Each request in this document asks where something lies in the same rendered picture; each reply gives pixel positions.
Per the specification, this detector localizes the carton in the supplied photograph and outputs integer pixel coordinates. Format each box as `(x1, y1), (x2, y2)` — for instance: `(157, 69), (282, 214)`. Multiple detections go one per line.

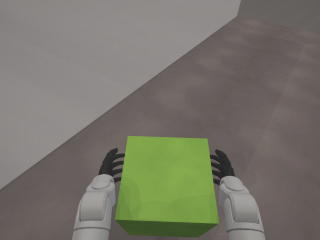
(115, 136), (219, 238)

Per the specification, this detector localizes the right robot forearm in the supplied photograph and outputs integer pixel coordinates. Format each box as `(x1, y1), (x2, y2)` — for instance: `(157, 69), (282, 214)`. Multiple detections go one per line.
(218, 176), (266, 240)

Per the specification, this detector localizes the right robot hand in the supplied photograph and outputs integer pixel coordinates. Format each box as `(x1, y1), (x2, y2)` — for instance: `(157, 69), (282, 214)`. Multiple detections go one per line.
(210, 149), (236, 186)

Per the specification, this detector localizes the left robot hand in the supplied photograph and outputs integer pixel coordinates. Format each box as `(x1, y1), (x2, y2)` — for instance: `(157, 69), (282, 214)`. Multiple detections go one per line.
(98, 148), (125, 183)

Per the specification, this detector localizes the left robot forearm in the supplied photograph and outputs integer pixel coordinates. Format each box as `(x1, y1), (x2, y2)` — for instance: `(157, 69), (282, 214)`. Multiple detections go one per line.
(72, 174), (116, 240)

